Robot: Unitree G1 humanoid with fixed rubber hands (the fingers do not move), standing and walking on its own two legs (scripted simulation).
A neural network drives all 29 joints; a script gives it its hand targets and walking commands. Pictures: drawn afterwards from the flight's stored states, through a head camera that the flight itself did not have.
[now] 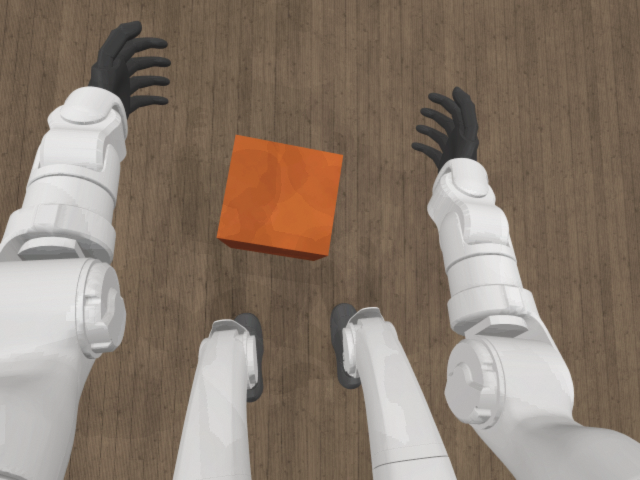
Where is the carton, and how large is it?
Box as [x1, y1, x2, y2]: [217, 135, 342, 260]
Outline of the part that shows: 236,135 217,237 230,247 310,260 314,260 327,255 342,155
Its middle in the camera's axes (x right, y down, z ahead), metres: -0.09 -0.06 +0.86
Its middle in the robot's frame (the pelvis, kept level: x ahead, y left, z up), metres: +0.48 +0.00 -0.51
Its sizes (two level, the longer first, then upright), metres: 0.210 0.200 0.250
